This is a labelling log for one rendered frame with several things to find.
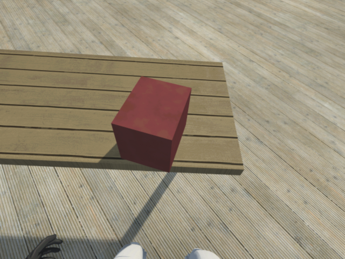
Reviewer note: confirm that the left robot hand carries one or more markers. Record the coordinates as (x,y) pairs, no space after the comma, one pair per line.
(41,249)

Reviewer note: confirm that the carton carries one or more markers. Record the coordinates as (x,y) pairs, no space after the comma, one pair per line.
(149,125)

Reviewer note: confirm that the table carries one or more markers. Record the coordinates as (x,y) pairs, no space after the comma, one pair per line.
(56,110)

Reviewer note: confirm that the robot left thigh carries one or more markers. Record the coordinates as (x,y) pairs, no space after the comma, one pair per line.
(131,251)

